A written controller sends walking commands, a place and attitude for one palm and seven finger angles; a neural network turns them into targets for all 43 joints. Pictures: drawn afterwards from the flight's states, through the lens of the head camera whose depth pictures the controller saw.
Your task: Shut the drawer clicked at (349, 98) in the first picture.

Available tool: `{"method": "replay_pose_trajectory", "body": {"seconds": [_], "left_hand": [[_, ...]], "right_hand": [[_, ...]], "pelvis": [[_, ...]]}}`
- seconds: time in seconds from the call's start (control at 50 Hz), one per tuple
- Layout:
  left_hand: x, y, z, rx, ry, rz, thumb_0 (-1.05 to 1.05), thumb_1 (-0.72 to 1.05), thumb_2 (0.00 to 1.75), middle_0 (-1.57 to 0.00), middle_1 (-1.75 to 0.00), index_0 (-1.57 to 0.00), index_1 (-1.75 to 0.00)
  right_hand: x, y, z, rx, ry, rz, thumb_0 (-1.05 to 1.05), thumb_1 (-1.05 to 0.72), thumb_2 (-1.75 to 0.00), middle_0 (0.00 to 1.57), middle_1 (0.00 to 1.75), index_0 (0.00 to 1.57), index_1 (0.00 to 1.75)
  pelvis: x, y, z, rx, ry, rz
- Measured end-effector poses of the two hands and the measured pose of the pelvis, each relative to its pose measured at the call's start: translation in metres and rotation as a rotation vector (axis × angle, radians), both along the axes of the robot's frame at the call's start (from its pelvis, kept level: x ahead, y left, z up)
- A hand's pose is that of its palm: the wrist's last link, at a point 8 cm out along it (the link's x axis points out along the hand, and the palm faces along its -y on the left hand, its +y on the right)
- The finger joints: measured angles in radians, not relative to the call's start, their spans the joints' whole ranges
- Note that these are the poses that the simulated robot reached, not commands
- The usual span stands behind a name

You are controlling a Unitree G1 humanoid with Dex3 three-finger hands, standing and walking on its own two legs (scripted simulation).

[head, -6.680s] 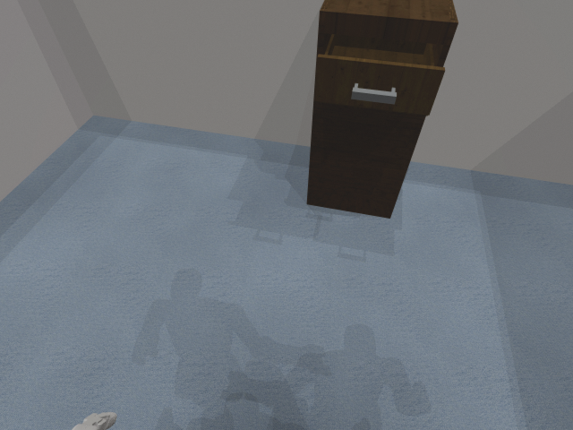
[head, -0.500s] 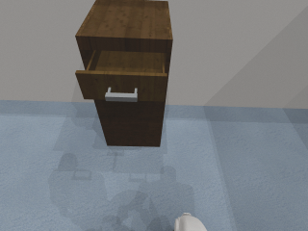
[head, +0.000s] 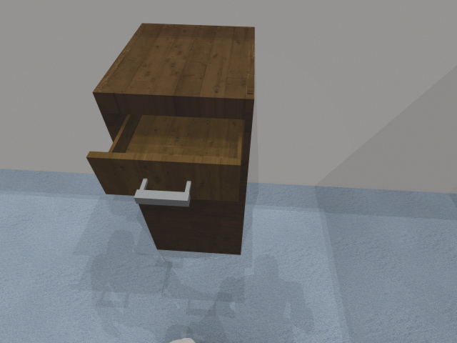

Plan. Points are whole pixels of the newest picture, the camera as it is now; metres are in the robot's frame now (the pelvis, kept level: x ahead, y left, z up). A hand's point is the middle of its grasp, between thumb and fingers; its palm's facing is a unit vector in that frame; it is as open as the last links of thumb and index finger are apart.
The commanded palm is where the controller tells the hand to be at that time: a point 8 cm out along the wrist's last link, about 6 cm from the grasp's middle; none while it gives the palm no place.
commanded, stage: come to a stop and stand still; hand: left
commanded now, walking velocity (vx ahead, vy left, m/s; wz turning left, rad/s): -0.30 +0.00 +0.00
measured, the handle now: (164, 190) +0.45 +0.19 -0.05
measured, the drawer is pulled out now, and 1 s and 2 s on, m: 0.16 0.16 0.16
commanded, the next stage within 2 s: look again from close up in 1.38 s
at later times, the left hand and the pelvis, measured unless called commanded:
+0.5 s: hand out of the picture +0.00 +0.15 -0.16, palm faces +0.05 -0.96 -0.29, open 7.4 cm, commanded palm none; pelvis -0.02 -0.05 -0.01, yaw -1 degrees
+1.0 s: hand out of the picture -0.07 +0.16 -0.18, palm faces +0.12 -0.97 -0.20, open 7.4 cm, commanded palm none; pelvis -0.04 -0.02 +0.00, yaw +2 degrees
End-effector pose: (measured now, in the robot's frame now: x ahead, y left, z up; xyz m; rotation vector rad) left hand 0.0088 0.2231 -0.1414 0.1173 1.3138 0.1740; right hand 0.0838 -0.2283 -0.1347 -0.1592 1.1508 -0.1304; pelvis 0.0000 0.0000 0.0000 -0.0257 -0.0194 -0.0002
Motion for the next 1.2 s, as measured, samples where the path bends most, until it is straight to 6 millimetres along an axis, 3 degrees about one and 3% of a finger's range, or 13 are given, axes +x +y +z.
{"method": "replay_pose_trajectory", "body": {"seconds": [0.1,0.22,0.28,0.38,0.44,0.52,0.62,0.68,0.78,0.94,1.08,1.2], "left_hand": [[-0.008,-0.004,-0.017,-0.04,0.087,0.042,0.0,0.91,0.9,-0.2,-0.3,-0.2,-0.3],[-0.007,-0.002,-0.013,-0.027,0.126,0.037,0.0,0.91,0.9,-0.2,-0.3,-0.2,-0.3],[-0.004,0.003,-0.007,0.013,0.111,0.024,0.0,0.9,0.9,-0.21,-0.3,-0.2,-0.3],[-0.001,0.003,0.001,0.089,0.046,0.004,0.0,0.9,0.9,-0.2,-0.3,-0.2,-0.3],[-0.008,-0.008,0.004,0.122,0.009,-0.012,0.0,0.91,0.9,-0.2,-0.3,-0.19,-0.3],[-0.02,-0.031,0.018,0.103,0.006,-0.008,0.0,0.91,0.9,-0.2,-0.3,-0.19,-0.3],[-0.025,-0.052,0.026,0.067,0.01,-0.009,0.01,0.9,0.9,-0.2,-0.3,-0.2,-0.3],[-0.032,-0.053,0.028,0.073,0.017,0.013,0.01,0.92,0.9,-0.21,-0.3,-0.2,-0.3],[-0.053,-0.046,0.026,0.074,0.046,0.055,0.01,0.92,0.9,-0.21,-0.3,-0.2,-0.3],[-0.086,-0.022,-0.001,0.023,0.135,0.087,0.01,0.9,0.9,-0.21,-0.3,-0.2,-0.3],[-0.085,-0.015,-0.009,-0.03,0.125,0.065,0.01,0.9,0.9,-0.2,-0.3,-0.2,-0.3],[-0.078,-0.012,-0.01,-0.051,0.117,0.032,0.0,0.9,0.9,-0.2,-0.3,-0.2,-0.3]], "right_hand": [[0.037,0.023,0.001,-0.003,-0.019,0.038,0.0,-0.91,-0.89,0.2,0.3,0.19,0.29],[0.036,0.033,-0.004,0.022,0.011,0.026,0.0,-0.91,-0.89,0.2,0.3,0.2,0.29],[0.024,0.022,-0.009,0.025,0.02,-0.003,0.0,-0.92,-0.89,0.2,0.3,0.2,0.3],[-0.008,-0.014,-0.021,0.026,0.044,-0.025,0.0,-0.92,-0.89,0.21,0.3,0.2,0.3],[-0.031,-0.037,-0.031,0.041,0.069,-0.048,0.0,-0.91,-0.89,0.2,0.3,0.2,0.3],[-0.064,-0.058,-0.024,0.047,0.139,-0.058,0.01,-0.92,-0.89,0.2,0.3,0.2,0.29],[-0.1,-0.074,-0.016,0.035,0.213,-0.067,0.01,-0.91,-0.89,0.2,0.3,0.19,0.29],[-0.116,-0.077,-0.014,0.021,0.269,-0.055,0.01,-0.91,-0.89,0.2,0.3,0.19,0.29],[-0.118,-0.07,-0.013,0.006,0.304,-0.021,0.01,-0.91,-0.89,0.2,0.3,0.19,0.29],[-0.085,-0.03,-0.014,-0.012,0.172,0.018,0.01,-0.91,-0.89,0.2,0.3,0.19,0.29],[-0.078,-0.008,0.0,-0.036,0.13,0.021,0.01,-0.95,-0.89,0.2,0.3,0.2,0.3],[-0.091,0.001,0.002,-0.039,0.144,0.0,0.01,-0.95,-0.89,0.2,0.3,0.2,0.3]], "pelvis": [[0.021,0.009,-0.006,0.006,-0.019,-0.004],[0.016,0.008,-0.004,0.036,-0.005,-0.019],[0.005,0.002,-0.005,0.035,0.003,-0.023],[-0.015,-0.019,-0.011,0.043,0.006,-0.021],[-0.023,-0.036,-0.016,0.057,-0.004,-0.012],[-0.024,-0.049,-0.002,0.068,-0.007,-0.011],[-0.026,-0.057,0.009,0.083,0.009,-0.008],[-0.028,-0.057,0.01,0.083,0.016,0.007],[-0.034,-0.051,0.01,0.083,0.019,0.026],[-0.042,-0.025,-0.002,0.027,0.009,0.036],[-0.044,-0.009,0.002,0.029,-0.007,0.021],[-0.045,0.001,0.004,0.029,-0.006,0.014]]}}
